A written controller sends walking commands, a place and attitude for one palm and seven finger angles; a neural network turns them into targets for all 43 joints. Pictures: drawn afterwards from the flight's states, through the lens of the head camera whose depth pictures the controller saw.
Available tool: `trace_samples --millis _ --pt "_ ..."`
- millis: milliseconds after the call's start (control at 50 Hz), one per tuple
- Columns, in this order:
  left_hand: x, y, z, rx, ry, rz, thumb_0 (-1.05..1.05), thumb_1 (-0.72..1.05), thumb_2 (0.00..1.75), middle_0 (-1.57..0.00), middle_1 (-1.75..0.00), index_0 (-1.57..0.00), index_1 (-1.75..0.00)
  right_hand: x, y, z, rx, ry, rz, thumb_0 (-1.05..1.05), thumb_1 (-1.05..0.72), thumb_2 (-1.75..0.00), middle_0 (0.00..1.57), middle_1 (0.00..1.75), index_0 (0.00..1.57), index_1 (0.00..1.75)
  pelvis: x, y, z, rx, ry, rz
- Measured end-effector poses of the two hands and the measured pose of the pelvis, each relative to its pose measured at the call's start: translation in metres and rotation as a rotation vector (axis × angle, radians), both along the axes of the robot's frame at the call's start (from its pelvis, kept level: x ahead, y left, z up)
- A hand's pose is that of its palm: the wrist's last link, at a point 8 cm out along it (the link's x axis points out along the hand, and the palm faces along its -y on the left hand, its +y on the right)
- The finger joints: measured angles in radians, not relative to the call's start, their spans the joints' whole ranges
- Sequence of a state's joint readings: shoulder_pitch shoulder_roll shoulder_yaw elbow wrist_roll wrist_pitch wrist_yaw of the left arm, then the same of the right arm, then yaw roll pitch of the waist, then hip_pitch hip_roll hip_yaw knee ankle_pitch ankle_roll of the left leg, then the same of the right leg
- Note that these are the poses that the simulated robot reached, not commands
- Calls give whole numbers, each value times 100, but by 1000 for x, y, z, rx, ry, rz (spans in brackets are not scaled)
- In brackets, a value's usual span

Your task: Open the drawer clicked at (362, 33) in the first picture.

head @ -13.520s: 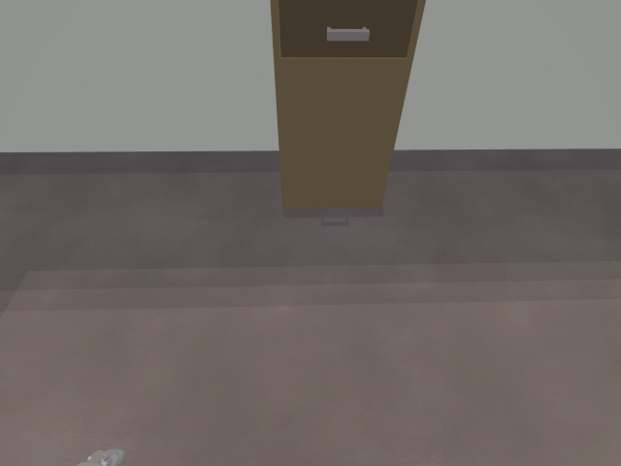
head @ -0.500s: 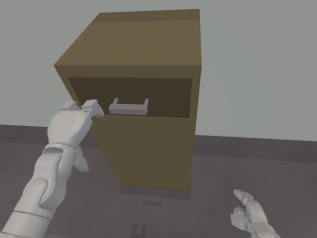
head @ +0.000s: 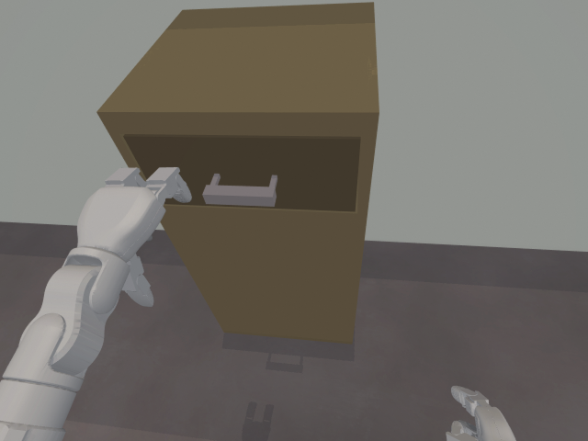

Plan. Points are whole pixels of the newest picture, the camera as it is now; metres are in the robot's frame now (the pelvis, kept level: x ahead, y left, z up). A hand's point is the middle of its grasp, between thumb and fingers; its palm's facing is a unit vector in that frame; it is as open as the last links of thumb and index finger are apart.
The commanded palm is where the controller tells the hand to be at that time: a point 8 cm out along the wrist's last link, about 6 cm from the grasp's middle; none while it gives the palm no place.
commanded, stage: raise the hand with hooked fingers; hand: left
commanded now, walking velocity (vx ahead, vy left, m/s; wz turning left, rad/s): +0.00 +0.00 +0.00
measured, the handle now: (242, 187) +0.52 +0.18 +0.02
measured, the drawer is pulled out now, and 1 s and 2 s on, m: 0.00 0.00 0.00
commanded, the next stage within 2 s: move the hooked fingers above the handle in 0.02 s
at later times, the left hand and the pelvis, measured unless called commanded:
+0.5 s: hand (171, 224) +0.35 +0.22 +0.12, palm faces +0.05 -0.05 -1.00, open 13.8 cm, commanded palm +0.32 +0.22 +0.17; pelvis -0.01 -0.01 +0.00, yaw +0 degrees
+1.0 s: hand (206, 205) +0.40 +0.20 +0.09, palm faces +0.03 -0.04 -1.00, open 13.8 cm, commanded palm +0.38 +0.21 +0.16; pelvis +0.00 -0.01 +0.00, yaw -1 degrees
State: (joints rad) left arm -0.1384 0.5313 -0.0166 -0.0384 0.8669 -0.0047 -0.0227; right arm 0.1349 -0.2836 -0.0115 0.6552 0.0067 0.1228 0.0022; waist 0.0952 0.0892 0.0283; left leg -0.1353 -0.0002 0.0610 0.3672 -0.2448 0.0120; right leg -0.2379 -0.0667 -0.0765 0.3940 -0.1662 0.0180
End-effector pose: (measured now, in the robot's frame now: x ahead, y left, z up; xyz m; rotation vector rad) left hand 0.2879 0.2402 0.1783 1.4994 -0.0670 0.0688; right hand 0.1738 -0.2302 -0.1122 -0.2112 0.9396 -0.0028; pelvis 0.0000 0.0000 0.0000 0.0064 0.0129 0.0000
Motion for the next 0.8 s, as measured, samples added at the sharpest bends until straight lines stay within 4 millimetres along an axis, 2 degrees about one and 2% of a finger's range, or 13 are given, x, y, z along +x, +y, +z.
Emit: trace_samples --millis 160,340,620,800 --pt "-1 4 7 9 -15 55 -1 -49 31 -32 -120 -32 -120 6 8 1 27 -26 9 2 -90 -90 20 30 20 30 -4 -1 0 2 -7 4" --pt "11 -9 -6 18 52 7 -1 -49 31 -32 -120 -32 -120 10 10 6 26 -62 12 1 -90 -90 20 30 20 30 -8 -5 0 3 -4 8" --pt "50 -26 -12 21 41 -20 -1 -49 31 -32 -120 -32 -120 -25 -17 -6 -13 35 -71 1 -90 -90 20 30 20 30 -6 -8 -1 6 31 -2" --pt "68 -26 -22 27 61 -17 -1 -49 31 -32 -120 -32 -120 -41 -28 -12 -29 81 -121 1 -90 -90 20 30 20 30 -1 -9 -2 7 54 -10"
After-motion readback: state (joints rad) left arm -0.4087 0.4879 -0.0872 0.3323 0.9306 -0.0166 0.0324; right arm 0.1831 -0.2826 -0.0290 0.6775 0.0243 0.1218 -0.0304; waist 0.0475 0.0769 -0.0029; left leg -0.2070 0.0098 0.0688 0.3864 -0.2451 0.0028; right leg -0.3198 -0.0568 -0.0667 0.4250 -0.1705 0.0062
